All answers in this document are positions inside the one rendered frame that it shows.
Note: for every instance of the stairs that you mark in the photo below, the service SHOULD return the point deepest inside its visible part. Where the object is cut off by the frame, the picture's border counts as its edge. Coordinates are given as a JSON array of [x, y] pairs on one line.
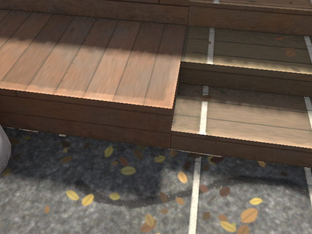
[[245, 81]]

